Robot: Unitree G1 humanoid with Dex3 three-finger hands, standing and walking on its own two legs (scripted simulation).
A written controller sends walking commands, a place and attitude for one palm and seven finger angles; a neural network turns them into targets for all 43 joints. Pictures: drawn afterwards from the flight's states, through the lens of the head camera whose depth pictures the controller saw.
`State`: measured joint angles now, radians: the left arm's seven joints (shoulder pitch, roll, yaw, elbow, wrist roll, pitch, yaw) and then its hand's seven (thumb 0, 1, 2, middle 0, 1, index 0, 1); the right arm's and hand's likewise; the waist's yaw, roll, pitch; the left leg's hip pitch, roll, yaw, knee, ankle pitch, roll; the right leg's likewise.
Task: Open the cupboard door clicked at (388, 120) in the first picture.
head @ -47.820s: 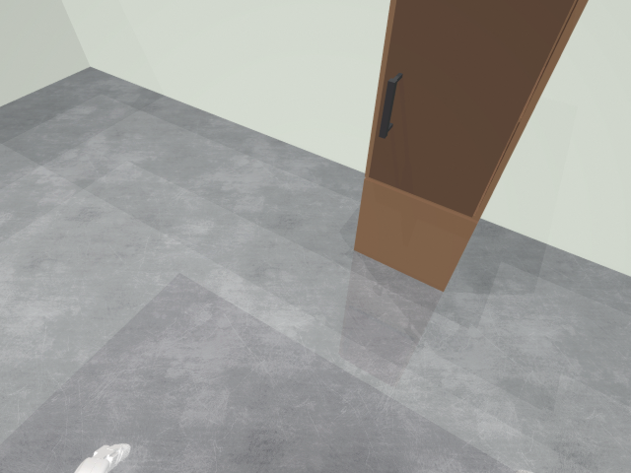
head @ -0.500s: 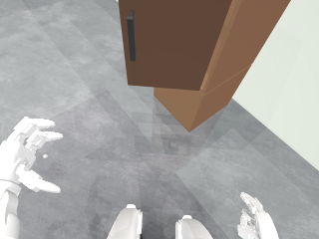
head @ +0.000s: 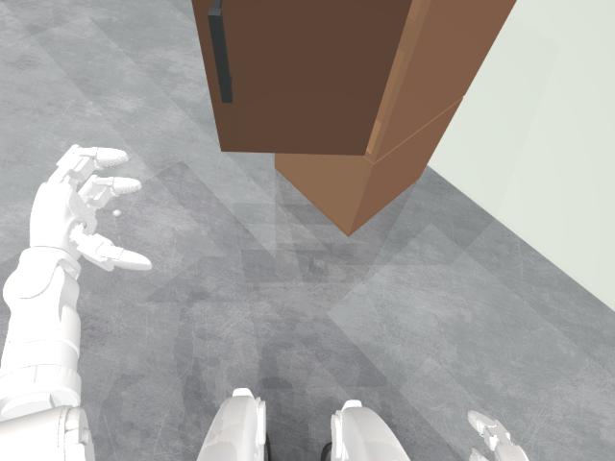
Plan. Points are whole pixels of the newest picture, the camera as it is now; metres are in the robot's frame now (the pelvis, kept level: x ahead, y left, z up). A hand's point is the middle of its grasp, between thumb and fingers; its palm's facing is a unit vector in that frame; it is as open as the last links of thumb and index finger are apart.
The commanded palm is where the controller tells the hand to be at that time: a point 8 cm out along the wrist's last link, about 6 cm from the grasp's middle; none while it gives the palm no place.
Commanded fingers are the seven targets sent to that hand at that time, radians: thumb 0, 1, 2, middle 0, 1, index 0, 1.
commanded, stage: move the hooked fingers beside the handle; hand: left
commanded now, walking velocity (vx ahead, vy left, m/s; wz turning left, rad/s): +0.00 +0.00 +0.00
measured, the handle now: (222, 52) +0.73 +0.15 +0.04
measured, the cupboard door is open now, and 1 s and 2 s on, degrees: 49 49 49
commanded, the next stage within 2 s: none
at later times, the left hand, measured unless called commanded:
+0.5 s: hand (159, 142) +0.53 +0.22 +0.04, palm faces +0.01 -1.00 -0.01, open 14.0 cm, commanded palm +0.52 +0.26 +0.04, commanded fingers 0.00 -0.50 0.30 -0.30 -1.20 -0.30 -1.20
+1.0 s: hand (186, 88) +0.65 +0.20 +0.04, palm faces +0.03 -1.00 -0.01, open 13.9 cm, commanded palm +0.66 +0.20 +0.03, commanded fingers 0.00 -0.50 0.30 -0.30 -1.20 -0.30 -1.20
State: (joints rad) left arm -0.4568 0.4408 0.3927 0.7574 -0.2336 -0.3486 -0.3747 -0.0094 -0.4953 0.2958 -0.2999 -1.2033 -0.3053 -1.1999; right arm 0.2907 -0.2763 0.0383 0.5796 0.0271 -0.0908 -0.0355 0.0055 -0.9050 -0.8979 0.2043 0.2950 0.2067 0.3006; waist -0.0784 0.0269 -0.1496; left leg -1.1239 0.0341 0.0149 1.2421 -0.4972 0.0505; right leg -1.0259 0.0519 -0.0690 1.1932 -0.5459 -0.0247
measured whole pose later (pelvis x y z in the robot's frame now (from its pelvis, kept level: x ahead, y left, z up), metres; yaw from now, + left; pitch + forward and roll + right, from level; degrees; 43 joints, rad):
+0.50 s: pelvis +0.00 +0.00 -0.02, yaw -1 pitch +28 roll -5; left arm -0.98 0.63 0.44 1.23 -0.09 -0.39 -0.33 -0.01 -0.50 0.30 -0.30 -1.20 -0.30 -1.20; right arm 0.33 -0.29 0.06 0.63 0.00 0.01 -0.02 0.00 -0.91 -0.90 0.20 0.29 0.21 0.30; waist -0.20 0.04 -0.13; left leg -1.30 0.05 -0.01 1.32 -0.51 0.05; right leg -1.19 0.07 -0.09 1.26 -0.55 -0.03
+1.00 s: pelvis +0.00 +0.00 -0.05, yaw -4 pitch +36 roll -9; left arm -1.44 0.93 0.45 1.39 0.10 -0.26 -0.26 -0.01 -0.50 0.30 -0.30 -1.20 -0.30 -1.20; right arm 0.41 -0.28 0.13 0.60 -0.06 0.06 -0.01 0.00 -0.91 -0.90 0.20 0.29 0.21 0.30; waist -0.36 0.07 -0.07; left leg -1.53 0.07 -0.05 1.43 -0.54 0.05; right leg -1.40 0.09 -0.13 1.32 -0.57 -0.03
